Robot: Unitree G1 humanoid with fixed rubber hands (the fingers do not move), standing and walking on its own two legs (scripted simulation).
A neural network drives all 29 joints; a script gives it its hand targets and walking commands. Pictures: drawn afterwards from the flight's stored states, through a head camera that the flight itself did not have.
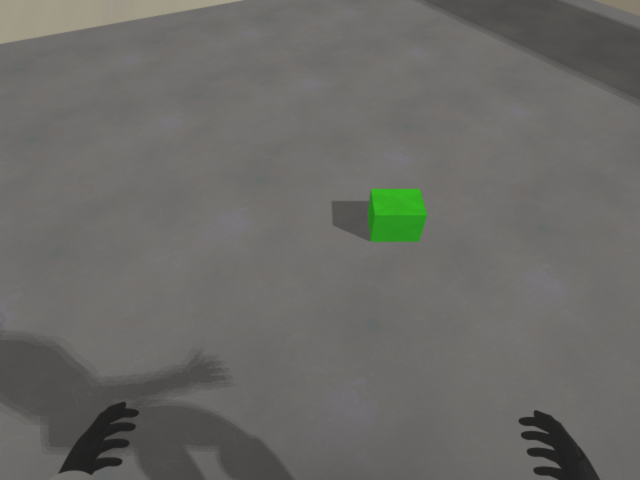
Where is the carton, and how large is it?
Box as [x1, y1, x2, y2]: [367, 189, 426, 241]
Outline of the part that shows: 371,189 367,212 370,241 418,241 426,215 419,189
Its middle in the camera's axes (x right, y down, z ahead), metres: +0.31 -0.10 +1.61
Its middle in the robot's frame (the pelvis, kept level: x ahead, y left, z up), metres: +1.20 -0.29 -0.67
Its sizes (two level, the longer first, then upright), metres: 0.201 0.153 0.155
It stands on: the floor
